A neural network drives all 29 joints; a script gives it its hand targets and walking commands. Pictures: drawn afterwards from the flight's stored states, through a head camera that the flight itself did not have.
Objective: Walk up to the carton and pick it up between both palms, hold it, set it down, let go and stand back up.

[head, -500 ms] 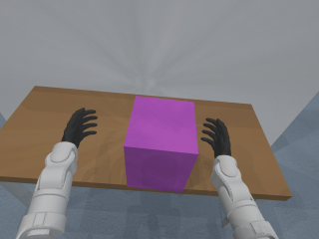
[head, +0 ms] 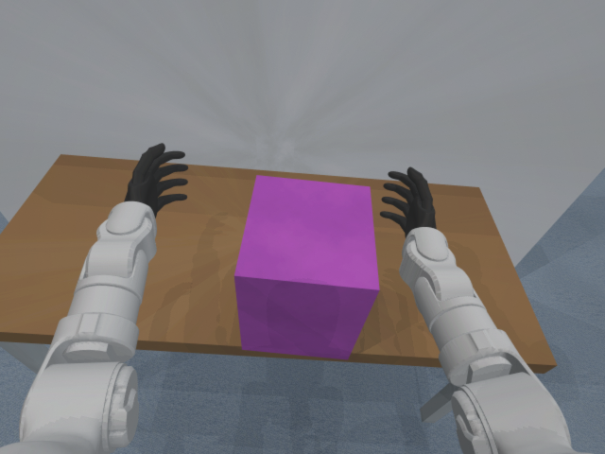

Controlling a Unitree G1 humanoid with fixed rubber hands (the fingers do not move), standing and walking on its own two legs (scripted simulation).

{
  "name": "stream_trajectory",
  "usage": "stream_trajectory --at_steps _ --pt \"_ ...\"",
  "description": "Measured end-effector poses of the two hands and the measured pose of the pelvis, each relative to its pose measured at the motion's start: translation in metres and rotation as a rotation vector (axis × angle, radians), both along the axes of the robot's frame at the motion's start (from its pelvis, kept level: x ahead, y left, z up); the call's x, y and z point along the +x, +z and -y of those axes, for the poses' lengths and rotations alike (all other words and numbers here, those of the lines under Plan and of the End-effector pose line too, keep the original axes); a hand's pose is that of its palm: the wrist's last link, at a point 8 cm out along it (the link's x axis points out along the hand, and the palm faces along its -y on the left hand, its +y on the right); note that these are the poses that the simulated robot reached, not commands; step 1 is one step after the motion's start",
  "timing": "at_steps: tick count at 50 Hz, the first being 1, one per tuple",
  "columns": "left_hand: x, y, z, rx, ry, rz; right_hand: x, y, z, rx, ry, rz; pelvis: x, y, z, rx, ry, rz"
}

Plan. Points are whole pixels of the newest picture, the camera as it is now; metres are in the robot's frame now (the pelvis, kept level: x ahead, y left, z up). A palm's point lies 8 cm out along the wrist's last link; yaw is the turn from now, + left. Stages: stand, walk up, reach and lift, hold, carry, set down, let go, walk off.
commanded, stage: reach and lift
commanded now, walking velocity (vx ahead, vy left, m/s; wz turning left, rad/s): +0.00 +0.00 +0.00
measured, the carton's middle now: (303, 270) +0.43 +0.00 -0.08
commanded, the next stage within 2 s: none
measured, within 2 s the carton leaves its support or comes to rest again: neither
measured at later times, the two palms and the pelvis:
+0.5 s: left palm (165, 233) +0.39 +0.22 +0.05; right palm (409, 252) +0.39 -0.14 +0.05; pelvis +0.00 +0.00 -0.01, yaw +1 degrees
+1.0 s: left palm (172, 253) +0.40 +0.22 -0.01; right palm (397, 267) +0.40 -0.14 +0.00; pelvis -0.03 +0.01 -0.04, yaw +0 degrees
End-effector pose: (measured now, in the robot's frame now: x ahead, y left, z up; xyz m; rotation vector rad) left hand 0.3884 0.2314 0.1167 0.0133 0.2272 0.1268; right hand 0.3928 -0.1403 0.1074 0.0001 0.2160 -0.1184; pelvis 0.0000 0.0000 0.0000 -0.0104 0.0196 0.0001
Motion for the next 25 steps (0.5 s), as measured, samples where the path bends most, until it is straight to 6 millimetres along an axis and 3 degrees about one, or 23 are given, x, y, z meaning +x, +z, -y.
stream_trajectory --at_steps 12,16,25 --pt "0.025 0.008 0.003 0.017 -0.013 0.004 0.023 0.011 0.002 -0.023 0.001 -0.017 0.004 -0.001 0.003 -0.005 0.013 -0.047" --pt "0.024 -0.007 0.009 0.019 -0.041 -0.021 0.02 -0.001 0.003 -0.016 -0.016 -0.034 0.004 -0.001 0.003 -0.005 0.013 -0.049" --pt "0.003 -0.065 0.014 -0.002 -0.027 -0.044 -0.003 -0.055 0.004 -0.024 -0.002 -0.067 -0.005 -0.007 0.002 -0.014 0.017 -0.135"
